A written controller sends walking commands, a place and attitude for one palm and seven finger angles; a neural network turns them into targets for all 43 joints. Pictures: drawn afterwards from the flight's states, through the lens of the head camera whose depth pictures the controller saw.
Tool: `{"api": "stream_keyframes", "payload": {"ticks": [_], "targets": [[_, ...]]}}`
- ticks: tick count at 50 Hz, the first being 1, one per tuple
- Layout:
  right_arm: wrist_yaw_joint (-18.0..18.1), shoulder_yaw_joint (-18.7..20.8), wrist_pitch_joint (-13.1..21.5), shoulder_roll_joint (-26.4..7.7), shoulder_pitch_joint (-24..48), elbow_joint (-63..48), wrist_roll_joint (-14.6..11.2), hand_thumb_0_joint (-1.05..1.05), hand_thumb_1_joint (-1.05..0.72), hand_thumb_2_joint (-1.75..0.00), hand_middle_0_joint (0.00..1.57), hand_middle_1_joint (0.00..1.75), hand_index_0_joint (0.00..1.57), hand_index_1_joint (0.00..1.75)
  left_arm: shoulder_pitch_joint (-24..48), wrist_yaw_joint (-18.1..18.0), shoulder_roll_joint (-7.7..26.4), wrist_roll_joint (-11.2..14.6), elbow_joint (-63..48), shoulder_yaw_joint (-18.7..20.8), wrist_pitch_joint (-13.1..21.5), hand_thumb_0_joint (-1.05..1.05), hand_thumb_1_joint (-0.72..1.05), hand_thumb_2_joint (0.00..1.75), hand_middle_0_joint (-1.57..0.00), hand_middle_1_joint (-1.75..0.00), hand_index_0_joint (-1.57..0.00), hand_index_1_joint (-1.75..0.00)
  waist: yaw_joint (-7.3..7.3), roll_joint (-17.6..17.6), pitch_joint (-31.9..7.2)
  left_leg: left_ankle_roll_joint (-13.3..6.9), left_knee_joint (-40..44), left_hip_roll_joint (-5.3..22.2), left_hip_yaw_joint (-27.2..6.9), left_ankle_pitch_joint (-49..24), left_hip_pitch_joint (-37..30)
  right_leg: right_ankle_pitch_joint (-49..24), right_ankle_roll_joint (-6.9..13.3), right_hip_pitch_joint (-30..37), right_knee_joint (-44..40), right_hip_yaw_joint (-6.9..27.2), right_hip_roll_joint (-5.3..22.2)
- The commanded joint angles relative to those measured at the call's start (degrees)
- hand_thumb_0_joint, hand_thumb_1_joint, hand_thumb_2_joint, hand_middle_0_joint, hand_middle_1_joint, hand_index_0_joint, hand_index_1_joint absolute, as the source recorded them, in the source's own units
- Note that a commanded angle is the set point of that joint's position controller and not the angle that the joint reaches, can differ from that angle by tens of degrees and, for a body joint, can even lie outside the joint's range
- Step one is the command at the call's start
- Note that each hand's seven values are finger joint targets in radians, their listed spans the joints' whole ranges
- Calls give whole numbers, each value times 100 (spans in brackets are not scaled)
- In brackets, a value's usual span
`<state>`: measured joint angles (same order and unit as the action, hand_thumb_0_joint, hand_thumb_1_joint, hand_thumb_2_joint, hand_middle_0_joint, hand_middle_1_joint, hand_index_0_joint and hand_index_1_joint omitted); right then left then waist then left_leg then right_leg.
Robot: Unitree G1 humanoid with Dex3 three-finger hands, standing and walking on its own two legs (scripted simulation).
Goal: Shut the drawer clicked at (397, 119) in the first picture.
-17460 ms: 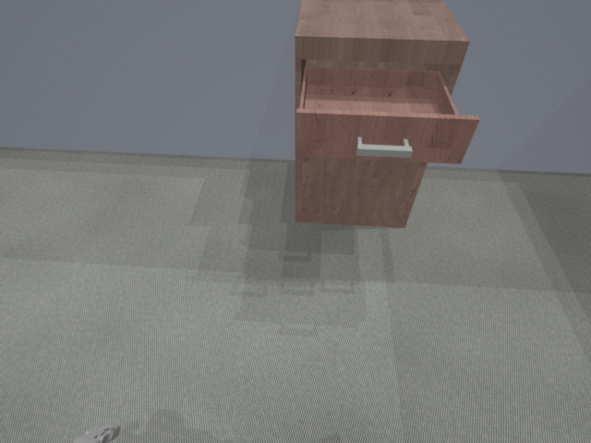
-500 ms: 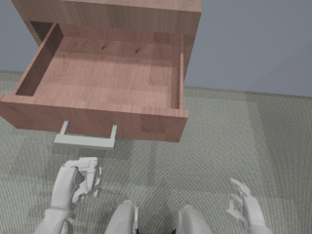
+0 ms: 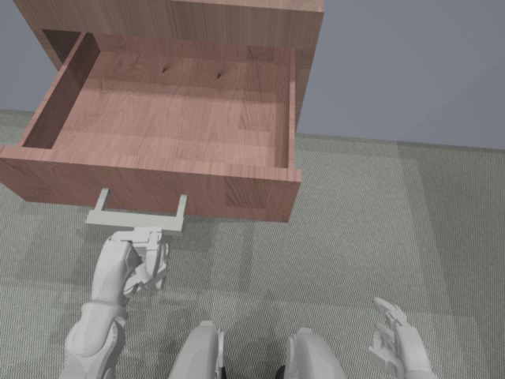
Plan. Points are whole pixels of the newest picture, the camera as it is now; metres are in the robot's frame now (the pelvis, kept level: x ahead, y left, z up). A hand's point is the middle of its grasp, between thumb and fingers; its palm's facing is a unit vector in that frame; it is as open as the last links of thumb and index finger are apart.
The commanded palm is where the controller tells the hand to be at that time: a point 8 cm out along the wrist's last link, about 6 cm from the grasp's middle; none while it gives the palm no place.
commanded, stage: push the drawer shut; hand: left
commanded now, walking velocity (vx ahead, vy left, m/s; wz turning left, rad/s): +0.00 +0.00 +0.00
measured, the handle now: (140, 210) +0.35 +0.19 +0.03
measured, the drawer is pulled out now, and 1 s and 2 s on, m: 0.27 0.14 0.03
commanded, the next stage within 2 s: none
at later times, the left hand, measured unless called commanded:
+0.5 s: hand (169, 222) +0.34 +0.14 +0.02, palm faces -0.09 -0.99 -0.04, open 3.2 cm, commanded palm +0.34 +0.19 +0.04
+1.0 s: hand (178, 186) +0.40 +0.14 +0.02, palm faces -0.07 -1.00 -0.05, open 3.1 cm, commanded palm +0.39 +0.19 +0.04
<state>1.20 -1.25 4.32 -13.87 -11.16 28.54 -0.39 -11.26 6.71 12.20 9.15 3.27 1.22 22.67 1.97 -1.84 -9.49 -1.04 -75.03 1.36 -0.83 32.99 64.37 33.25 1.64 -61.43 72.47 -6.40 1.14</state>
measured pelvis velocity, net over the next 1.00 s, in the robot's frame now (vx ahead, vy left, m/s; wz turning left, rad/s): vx -0.01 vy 0.01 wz -0.01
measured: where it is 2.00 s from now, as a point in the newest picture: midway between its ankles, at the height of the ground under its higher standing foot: outside the picture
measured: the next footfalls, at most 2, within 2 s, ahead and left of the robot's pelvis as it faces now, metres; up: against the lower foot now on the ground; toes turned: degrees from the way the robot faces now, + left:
none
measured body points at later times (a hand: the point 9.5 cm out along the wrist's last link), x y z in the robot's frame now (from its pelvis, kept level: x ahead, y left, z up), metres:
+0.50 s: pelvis -0.01 +0.00 +0.00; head +0.10 +0.02 +0.44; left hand +0.34 +0.20 +0.03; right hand +0.14 -0.25 -0.10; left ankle +0.02 +0.11 -0.62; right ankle +0.01 -0.11 -0.62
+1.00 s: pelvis -0.01 +0.01 +0.00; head +0.12 +0.02 +0.43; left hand +0.40 +0.19 +0.03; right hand +0.10 -0.25 -0.11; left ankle +0.02 +0.11 -0.62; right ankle +0.01 -0.11 -0.62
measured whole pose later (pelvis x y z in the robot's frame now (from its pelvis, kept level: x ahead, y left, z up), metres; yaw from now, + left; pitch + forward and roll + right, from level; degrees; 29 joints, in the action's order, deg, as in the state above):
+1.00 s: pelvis -0.01 +0.01 +0.00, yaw -1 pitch +24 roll -3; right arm 0.6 -1.3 1.2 -14.2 -12.9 35.1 -0.2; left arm 24.8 5.7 14.0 7.3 37.7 8.0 25.6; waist 5.1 -1.7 -8.2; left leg -1.9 -72.7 1.2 0.5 30.7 66.0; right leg 30.6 0.8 -63.5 70.3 -5.0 1.2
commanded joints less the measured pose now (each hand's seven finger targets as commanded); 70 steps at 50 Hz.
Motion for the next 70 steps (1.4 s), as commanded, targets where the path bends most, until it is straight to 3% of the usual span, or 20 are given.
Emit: {"api": "stream_keyframes", "payload": {"ticks": [1,10,15,17,25,27,31,33,34,37,40,42,43,46,49,51,53,59,63,70], "targets": [[62,341,307,-792,20,-654,12,0,-90,-90,20,30,20,30,1425,-121,389,28,-992,264,468,0,90,90,-140,-160,-140,-160,257,-26,-1828,-53,935,-82,-207,-1429,-1322,-1273,-12,965,-1033,381,-115],[105,323,278,-859,32,-410,-29,0,-90,-90,20,30,20,30,2758,-4,572,78,-377,391,437,0,90,90,-140,-160,-140,-160,283,-187,-2091,-65,1006,-100,-212,-1252,-1443,-1079,-12,983,-1120,448,-98],[94,315,237,-874,6,-352,-51,0,-90,-90,20,30,20,30,3081,-6,631,150,-22,532,308,0,90,90,-140,-160,-140,-160,237,-199,-2158,-44,1129,-98,-219,-1260,-1529,-1085,-15,1087,-1198,435,-93],[103,310,213,-889,-30,-324,-48,0,-90,-90,20,30,20,30,3129,-39,756,148,309,708,284,0,90,90,-140,-160,-140,-160,238,-38,-2107,-56,1116,-94,-198,-1293,-1411,-1117,-21,1148,-1215,450,-106],[55,324,154,-879,-149,-210,-31,0,-90,-90,20,30,20,30,3929,-94,621,83,760,618,501,0,90,90,-140,-160,-140,-160,324,-139,-2063,-28,1174,-83,-204,-1387,-1582,-1239,-15,1015,-1189,426,-103],[43,327,130,-913,-205,-179,-16,0,-90,-90,20,30,20,30,3931,-123,804,72,967,815,530,0,90,90,-140,-160,-140,-160,285,-107,-2073,-25,1176,-82,-214,-1434,-1540,-1268,-4,1035,-1165,424,-118],[37,333,62,-907,-252,-121,-24,0,-90,-90,20,30,20,30,4357,-116,855,34,1244,875,602,0,90,90,-140,-160,-140,-160,354,-17,-2092,-29,1156,-81,-177,-1351,-1444,-1250,-30,1062,-1190,476,-113],[39,339,45,-926,-314,-97,-15,0,-90,-90,20,30,20,30,4630,-138,887,-13,1261,879,656,0,90,90,-140,-160,-140,-160,361,-181,-2205,-10,1179,-71,-226,-1465,-1629,-1303,-18,925,-1119,432,-122],[22,338,38,-912,-325,-84,-11,0,-90,-90,20,30,20,30,4696,-133,730,-21,1311,726,648,0,90,90,-140,-160,-140,-160,383,-297,-2249,2,1192,-73,-242,-1485,-1734,-1294,-12,862,-1114,413,-115],[35,357,6,-963,-423,-9,-1,0,-90,-90,20,30,20,30,4980,-172,922,-39,1560,909,652,0,90,90,-140,-160,-140,-160,431,-196,-2321,3,1161,-57,-290,-1581,-1760,-1347,-15,783,-1065,385,-129],[13,367,-26,-947,-492,44,8,0,-90,-90,20,30,20,30,5298,-192,700,-69,1627,707,660,0,90,90,-140,-160,-140,-160,488,-312,-2468,22,1184,-49,-316,-1719,-2020,-1424,-17,704,-1086,373,-123],[12,366,-58,-978,-568,83,11,0,-90,-90,20,30,20,30,5386,-197,822,-74,1862,815,628,0,90,90,-140,-160,-140,-160,520,-207,-2452,15,1168,-41,-335,-1825,-1975,-1509,-16,707,-1066,355,-137],[12,371,-79,-976,-583,102,18,0,-90,-90,20,30,20,30,5493,-209,961,-82,1844,955,652,0,90,90,-140,-160,-140,-160,487,-230,-2556,16,1153,-41,-305,-1882,-1978,-1586,-21,794,-1073,383,-141],[4,367,-119,-952,-612,128,12,0,-90,-90,20,30,20,30,5659,-206,918,-109,2100,941,666,0,90,90,-140,-160,-140,-160,525,-133,-2487,14,1167,-48,-279,-1802,-1858,-1565,-32,854,-1105,398,-136],[-20,374,-144,-945,-684,144,31,0,-90,-90,20,30,20,30,5824,-227,897,-125,2170,958,730,0,90,90,-140,-160,-140,-160,497,-363,-2638,37,1170,-45,-296,-2023,-2086,-1677,-11,782,-1064,383,-153],[-37,375,-180,-946,-720,148,39,0,-90,-90,20,30,20,30,5813,-241,956,-132,2302,1040,758,0,90,90,-140,-160,-140,-160,497,-207,-2676,29,1153,-40,-266,-2055,-2005,-1764,-24,896,-1080,404,-155],[-49,369,-193,-936,-744,200,43,0,-90,-90,20,30,20,30,6149,-244,914,-178,2445,961,800,0,90,90,-140,-160,-140,-160,596,-332,-2535,31,1147,-31,-283,-2018,-2011,-1702,-21,699,-1068,389,-168],[-63,366,-259,-957,-864,281,69,0,-90,-90,20,30,20,30,6659,-263,1193,-248,3030,1217,909,0,90,90,-140,-160,-140,-160,671,-139,-2432,-10,1098,-53,-234,-1735,-1665,-1553,-38,772,-1102,458,-179],[-80,355,-282,-954,-968,304,90,0,-90,-90,20,30,20,30,7109,-205,1245,-288,3082,1199,993,0,90,90,-140,-160,-140,-160,688,-472,-2705,-3,1066,-59,-236,-1877,-1860,-1635,-22,723,-1057,469,-187],[-87,359,-361,-982,-1110,383,113,0,-90,-90,20,30,20,30,7455,-157,1582,-304,3573,1495,1006,0,90,90,-140,-160,-140,-160,751,-295,-2829,-38,978,-59,-191,-1924,-1658,-1782,-45,899,-1074,526,-203]]}}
